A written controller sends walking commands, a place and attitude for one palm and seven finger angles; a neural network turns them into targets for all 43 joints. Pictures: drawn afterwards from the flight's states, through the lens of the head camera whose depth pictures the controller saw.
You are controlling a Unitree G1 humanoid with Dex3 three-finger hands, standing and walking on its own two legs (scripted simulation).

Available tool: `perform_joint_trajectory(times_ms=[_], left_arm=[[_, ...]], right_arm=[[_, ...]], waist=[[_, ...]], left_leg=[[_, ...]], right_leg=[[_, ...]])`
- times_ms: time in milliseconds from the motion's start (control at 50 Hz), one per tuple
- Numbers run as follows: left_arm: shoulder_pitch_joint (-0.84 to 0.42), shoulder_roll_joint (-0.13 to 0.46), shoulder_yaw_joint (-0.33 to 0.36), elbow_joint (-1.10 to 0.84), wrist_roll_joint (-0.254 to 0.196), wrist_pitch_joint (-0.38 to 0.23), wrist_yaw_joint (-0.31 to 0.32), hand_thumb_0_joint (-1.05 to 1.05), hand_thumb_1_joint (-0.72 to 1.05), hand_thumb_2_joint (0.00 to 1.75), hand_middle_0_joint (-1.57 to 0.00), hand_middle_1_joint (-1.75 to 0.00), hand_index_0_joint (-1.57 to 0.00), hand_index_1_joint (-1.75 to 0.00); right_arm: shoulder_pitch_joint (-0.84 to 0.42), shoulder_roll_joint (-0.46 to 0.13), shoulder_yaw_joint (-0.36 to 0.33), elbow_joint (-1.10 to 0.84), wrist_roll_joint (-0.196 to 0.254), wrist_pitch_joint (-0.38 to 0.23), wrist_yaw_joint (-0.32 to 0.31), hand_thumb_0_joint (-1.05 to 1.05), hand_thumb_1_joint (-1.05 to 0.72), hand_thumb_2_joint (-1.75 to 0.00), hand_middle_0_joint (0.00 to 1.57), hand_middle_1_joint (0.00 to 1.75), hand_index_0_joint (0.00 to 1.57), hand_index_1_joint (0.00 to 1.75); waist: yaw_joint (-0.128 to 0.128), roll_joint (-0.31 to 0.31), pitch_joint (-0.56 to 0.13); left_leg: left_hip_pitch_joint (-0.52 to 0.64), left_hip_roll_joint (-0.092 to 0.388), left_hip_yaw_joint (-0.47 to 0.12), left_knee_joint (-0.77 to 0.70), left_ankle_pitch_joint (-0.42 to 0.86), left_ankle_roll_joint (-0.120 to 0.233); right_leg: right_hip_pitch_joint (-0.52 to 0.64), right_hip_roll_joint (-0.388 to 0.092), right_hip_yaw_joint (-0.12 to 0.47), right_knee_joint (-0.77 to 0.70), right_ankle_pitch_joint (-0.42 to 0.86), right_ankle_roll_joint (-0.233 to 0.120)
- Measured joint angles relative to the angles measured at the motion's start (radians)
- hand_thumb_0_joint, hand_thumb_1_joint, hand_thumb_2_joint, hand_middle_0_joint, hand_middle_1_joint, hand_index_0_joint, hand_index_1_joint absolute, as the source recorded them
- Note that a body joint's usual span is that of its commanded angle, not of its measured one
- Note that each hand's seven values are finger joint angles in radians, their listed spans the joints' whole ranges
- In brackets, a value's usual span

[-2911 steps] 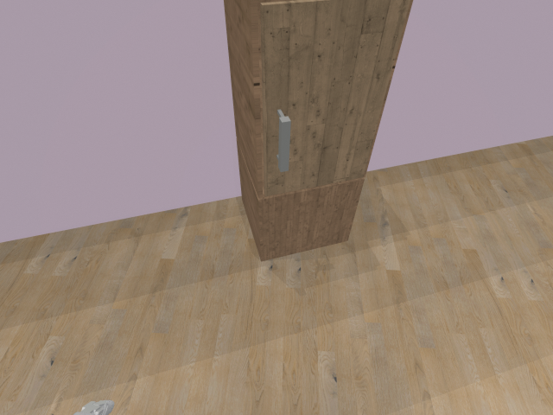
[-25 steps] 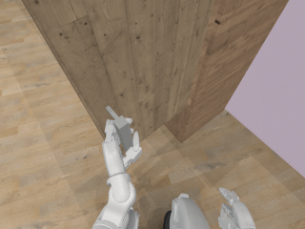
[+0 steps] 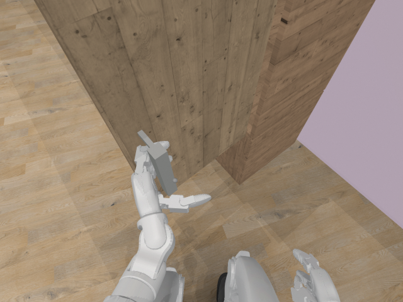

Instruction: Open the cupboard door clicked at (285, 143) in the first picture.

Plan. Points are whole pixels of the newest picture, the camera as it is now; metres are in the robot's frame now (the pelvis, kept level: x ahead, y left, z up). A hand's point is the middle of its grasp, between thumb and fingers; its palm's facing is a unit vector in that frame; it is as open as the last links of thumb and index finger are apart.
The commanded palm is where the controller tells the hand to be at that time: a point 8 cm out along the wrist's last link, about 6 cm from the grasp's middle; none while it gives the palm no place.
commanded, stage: open thumb and fingers to let go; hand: left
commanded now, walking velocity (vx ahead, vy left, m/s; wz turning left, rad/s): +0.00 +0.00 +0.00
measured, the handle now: (157, 165) +0.38 +0.10 +0.01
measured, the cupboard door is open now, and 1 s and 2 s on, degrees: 92 93 93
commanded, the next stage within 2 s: slide the hand sideways off the handle in 0.26 s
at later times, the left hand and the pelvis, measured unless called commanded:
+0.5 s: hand (167, 189) +0.33 +0.08 +0.01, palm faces -0.07 -0.98 -0.17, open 15.7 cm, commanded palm +0.31 +0.11 +0.02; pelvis +0.00 +0.02 +0.00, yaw +0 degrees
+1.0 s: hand (152, 212) +0.29 +0.10 +0.01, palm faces -0.17 -0.98 -0.03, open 16.3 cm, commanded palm +0.26 +0.15 +0.02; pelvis +0.01 +0.04 -0.01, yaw -1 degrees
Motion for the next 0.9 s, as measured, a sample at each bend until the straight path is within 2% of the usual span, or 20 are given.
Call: perform_joint_trajectory(times_ms=[200, 380, 400, 420, 460, 500, 560, 600, 640, 680, 740, 820, 900], left_arm=[[-0.022, -0.009, -0.018, 0.027, 0.025, -0.007, 0.026, -0.01, -0.48, 0.31, -0.27, -0.81, -0.25, -0.82], [-0.028, -0.009, -0.039, 0.043, 0.027, -0.009, 0.024, -0.01, -0.50, 0.30, -0.39, -0.58, -0.34, -0.64], [-0.025, -0.003, -0.040, 0.040, 0.032, -0.011, 0.010, -0.01, -0.50, 0.30, -0.39, -0.56, -0.34, -0.63], [-0.017, 0.015, -0.038, 0.033, 0.038, -0.018, -0.036, -0.01, -0.50, 0.30, -0.39, -0.54, -0.32, -0.61], [-0.009, 0.077, -0.040, 0.022, 0.047, -0.034, -0.165, -0.01, -0.50, 0.30, -0.36, -0.50, -0.28, -0.55], [-0.013, 0.152, -0.055, 0.011, 0.029, -0.039, -0.302, -0.01, -0.50, 0.30, -0.32, -0.45, -0.23, -0.49], [-0.034, 0.213, -0.076, -0.009, -0.071, 0.001, -0.492, -0.01, -0.50, 0.30, -0.26, -0.39, -0.19, -0.42], [-0.032, 0.202, -0.077, -0.028, -0.152, 0.054, -0.572, -0.01, -0.50, 0.30, -0.23, -0.36, -0.17, -0.38], [-0.009, 0.162, -0.063, -0.052, -0.211, 0.097, -0.599, -0.01, -0.50, 0.30, -0.20, -0.34, -0.16, -0.36], [0.026, 0.126, -0.050, -0.082, -0.222, 0.118, -0.593, -0.01, -0.50, 0.30, -0.17, -0.33, -0.17, -0.34], [0.088, 0.107, -0.057, -0.137, -0.176, 0.097, -0.558, -0.01, -0.50, 0.30, -0.14, -0.31, -0.19, -0.34], [0.159, 0.114, -0.074, -0.209, -0.112, 0.046, -0.526, -0.01, -0.50, 0.30, -0.13, -0.31, -0.18, -0.32], [0.218, 0.139, -0.086, -0.278, -0.086, 0.057, -0.523, -0.01, -0.50, 0.30, -0.14, -0.30, -0.17, -0.31]], right_arm=[[0.004, 0.006, 0.003, 0.004, -0.005, 0.007, 0.000, 0.01, -0.90, -0.90, 0.20, 0.30, 0.20, 0.30], [-0.003, 0.012, 0.011, 0.003, -0.007, 0.012, 0.004, 0.01, -0.90, -0.90, 0.21, 0.30, 0.20, 0.30], [-0.005, 0.011, 0.013, 0.002, -0.008, 0.012, 0.006, 0.01, -0.90, -0.90, 0.21, 0.30, 0.20, 0.30], [-0.003, 0.009, 0.016, -0.003, -0.005, 0.013, 0.007, 0.01, -0.90, -0.90, 0.21, 0.30, 0.20, 0.30], [0.006, 0.006, 0.017, -0.016, 0.003, 0.018, 0.004, 0.01, -0.90, -0.90, 0.21, 0.30, 0.20, 0.30], [0.014, -0.002, 0.017, -0.027, 0.019, 0.023, 0.001, 0.01, -0.90, -0.90, 0.21, 0.30, 0.20, 0.30], [0.023, -0.021, 0.017, -0.043, 0.055, 0.029, -0.006, 0.01, -0.90, -0.90, 0.21, 0.30, 0.20, 0.30], [0.029, -0.031, 0.018, -0.058, 0.077, 0.034, -0.011, 0.01, -0.90, -0.90, 0.21, 0.30, 0.20, 0.30], [0.041, -0.036, 0.019, -0.076, 0.091, 0.036, -0.012, 0.01, -0.90, -0.90, 0.20, 0.30, 0.20, 0.30], [0.054, -0.036, 0.020, -0.096, 0.092, 0.037, -0.008, 0.01, -0.90, -0.90, 0.20, 0.30, 0.20, 0.30], [0.068, -0.031, 0.021, -0.127, 0.080, 0.035, 0.007, 0.01, -0.90, -0.90, 0.20, 0.30, 0.20, 0.30], [0.063, -0.027, 0.017, -0.149, 0.067, 0.043, 0.029, 0.01, -0.90, -0.90, 0.20, 0.30, 0.20, 0.30], [0.044, -0.026, 0.013, -0.163, 0.066, 0.064, 0.036, 0.01, -0.90, -0.90, 0.20, 0.30, 0.20, 0.30]], waist=[[-0.001, -0.001, 0.001], [0.007, 0.001, 0.001], [0.005, 0.001, 0.002], [0.003, 0.001, 0.002], [0.003, -0.001, 0.000], [0.004, 0.003, 0.004], [0.009, 0.016, 0.020], [0.012, 0.024, 0.026], [0.013, 0.024, 0.023], [0.011, 0.017, 0.012], [0.007, 0.004, -0.007], [0.010, -0.007, -0.012], [0.023, -0.001, -0.003]], left_leg=[[-0.005, -0.003, 0.010, 0.001, 0.001, 0.013], [-0.002, -0.007, 0.012, 0.001, 0.001, 0.023], [-0.003, -0.009, 0.011, 0.003, 0.001, 0.025], [-0.006, -0.012, 0.010, 0.007, 0.000, 0.026], [-0.012, -0.017, 0.007, 0.021, -0.005, 0.029], [-0.014, -0.020, 0.003, 0.037, -0.012, 0.031], [-0.006, -0.021, -0.002, 0.050, -0.018, 0.037], [0.007, -0.021, 0.003, 0.041, -0.016, 0.043], [0.019, -0.023, 0.014, 0.024, -0.011, 0.050], [0.026, -0.025, 0.026, 0.009, -0.008, 0.056], [0.018, -0.027, 0.040, 0.012, -0.015, 0.062], [-0.009, -0.024, 0.045, 0.052, -0.042, 0.065], [-0.031, -0.022, 0.040, 0.090, -0.064, 0.064]], right_leg=[[-0.004, -0.001, 0.010, -0.005, 0.006, 0.012], [0.004, -0.005, 0.013, -0.011, 0.009, 0.023], [0.004, -0.007, 0.013, -0.009, 0.009, 0.024], [0.002, -0.010, 0.011, -0.005, 0.007, 0.025], [-0.003, -0.016, 0.009, 0.009, 0.000, 0.025], [-0.002, -0.020, 0.005, 0.022, -0.007, 0.027], [0.013, -0.022, -0.001, 0.024, -0.009, 0.033], [0.026, -0.020, 0.004, 0.012, -0.004, 0.040], [0.035, -0.020, 0.016, -0.001, 0.001, 0.048], [0.035, -0.020, 0.030, -0.008, 0.003, 0.054], [0.019, -0.019, 0.044, 0.003, -0.004, 0.059], [-0.012, -0.017, 0.047, 0.043, -0.026, 0.061], [-0.032, -0.016, 0.041, 0.075, -0.044, 0.060]])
